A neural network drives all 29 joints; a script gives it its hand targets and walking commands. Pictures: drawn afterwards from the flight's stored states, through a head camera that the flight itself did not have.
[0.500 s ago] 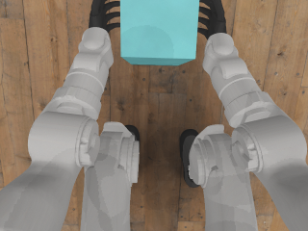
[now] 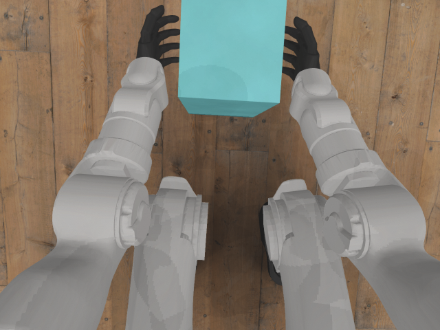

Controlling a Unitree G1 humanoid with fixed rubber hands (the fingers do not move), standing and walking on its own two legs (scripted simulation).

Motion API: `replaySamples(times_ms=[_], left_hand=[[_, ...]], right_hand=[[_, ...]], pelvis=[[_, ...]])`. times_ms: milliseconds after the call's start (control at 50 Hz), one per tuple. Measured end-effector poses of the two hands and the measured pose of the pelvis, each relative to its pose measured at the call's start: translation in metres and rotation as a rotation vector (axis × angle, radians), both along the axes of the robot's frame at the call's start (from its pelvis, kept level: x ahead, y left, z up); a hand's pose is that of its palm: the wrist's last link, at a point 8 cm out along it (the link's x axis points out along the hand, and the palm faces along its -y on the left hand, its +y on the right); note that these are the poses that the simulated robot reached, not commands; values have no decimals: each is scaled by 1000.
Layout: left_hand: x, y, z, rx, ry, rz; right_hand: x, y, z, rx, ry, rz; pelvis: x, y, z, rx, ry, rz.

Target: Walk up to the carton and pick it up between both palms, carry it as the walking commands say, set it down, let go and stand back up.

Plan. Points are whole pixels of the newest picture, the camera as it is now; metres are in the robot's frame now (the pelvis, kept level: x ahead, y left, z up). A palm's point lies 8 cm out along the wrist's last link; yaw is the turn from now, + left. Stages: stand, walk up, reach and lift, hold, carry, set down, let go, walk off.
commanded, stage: reach and lift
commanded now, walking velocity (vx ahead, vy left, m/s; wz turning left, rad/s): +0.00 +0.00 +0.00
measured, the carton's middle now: (226, 59) +0.53 +0.04 -0.24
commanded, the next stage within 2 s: none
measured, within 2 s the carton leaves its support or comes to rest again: leaves its support in 0.02 s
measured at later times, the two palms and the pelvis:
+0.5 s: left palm (141, 48) +0.51 +0.16 -0.13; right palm (310, 58) +0.50 -0.08 -0.13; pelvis -0.04 +0.00 +0.02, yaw +1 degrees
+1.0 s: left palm (129, 41) +0.50 +0.16 -0.08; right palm (319, 64) +0.48 -0.08 -0.08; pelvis -0.04 +0.00 +0.06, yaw +2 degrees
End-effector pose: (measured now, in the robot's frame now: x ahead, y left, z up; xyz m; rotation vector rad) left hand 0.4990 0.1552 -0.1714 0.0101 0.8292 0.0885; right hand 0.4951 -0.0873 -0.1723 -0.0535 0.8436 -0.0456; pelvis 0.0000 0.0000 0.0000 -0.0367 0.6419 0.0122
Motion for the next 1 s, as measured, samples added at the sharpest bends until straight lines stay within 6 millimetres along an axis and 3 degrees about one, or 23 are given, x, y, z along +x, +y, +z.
replaySamples(times_ms=[180,440,700,880,1000], left_hand=[[-4,-2,12,13,-23,36],[9,0,42,1,-119,56],[-2,13,64,-13,-107,81],[5,10,84,-17,-147,72],[-2,4,94,-34,-140,77]], right_hand=[[-5,3,13,-21,-17,-15],[10,6,44,-47,-108,-21],[-4,19,62,-13,-93,-52],[-3,17,77,-3,-132,-76],[-11,11,88,-6,-124,-84]], pelvis=[[-7,-4,5,8,-24,4],[-35,-4,21,4,-176,20],[-38,3,38,-27,-182,48],[-40,6,46,-36,-180,56],[-39,4,58,-29,-187,54]])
